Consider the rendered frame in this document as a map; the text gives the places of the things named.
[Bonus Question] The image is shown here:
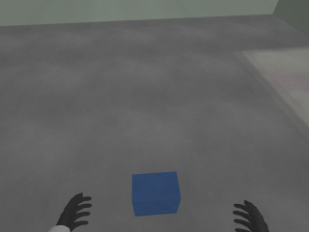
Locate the robot left hand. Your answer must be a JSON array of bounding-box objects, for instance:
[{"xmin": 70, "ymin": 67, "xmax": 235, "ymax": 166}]
[{"xmin": 56, "ymin": 192, "xmax": 92, "ymax": 232}]

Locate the robot right hand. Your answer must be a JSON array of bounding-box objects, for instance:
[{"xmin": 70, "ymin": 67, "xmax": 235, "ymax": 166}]
[{"xmin": 233, "ymin": 200, "xmax": 269, "ymax": 232}]

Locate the carton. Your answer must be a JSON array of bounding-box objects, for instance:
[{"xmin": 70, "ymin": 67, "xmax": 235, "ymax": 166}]
[{"xmin": 131, "ymin": 171, "xmax": 182, "ymax": 217}]

